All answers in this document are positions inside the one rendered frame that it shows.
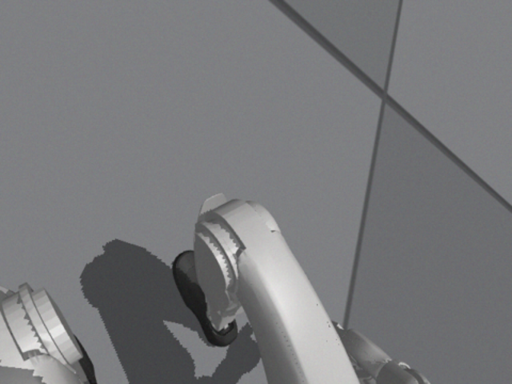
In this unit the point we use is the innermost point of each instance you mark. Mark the right robot foot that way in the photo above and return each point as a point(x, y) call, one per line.
point(185, 277)

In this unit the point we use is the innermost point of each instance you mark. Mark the right robot hand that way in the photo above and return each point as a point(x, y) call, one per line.
point(364, 353)

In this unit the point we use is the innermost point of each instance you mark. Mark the left robot foot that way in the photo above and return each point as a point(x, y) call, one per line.
point(86, 364)

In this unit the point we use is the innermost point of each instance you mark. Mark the right robot arm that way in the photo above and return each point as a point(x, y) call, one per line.
point(397, 372)

